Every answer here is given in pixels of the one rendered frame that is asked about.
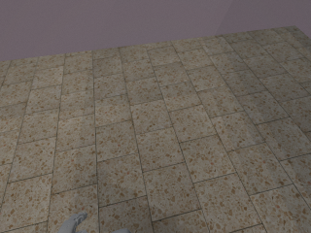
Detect left robot hand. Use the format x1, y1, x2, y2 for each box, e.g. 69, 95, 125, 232
57, 212, 87, 233

